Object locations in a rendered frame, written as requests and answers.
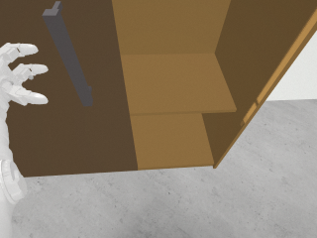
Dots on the left robot hand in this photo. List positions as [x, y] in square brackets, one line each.
[16, 92]

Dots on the robot left forearm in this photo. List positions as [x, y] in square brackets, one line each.
[5, 152]

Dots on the handle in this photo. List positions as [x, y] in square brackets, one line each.
[62, 41]

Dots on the robot left upper arm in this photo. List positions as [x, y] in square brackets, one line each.
[13, 187]

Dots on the wardrobe door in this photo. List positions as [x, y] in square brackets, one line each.
[63, 137]

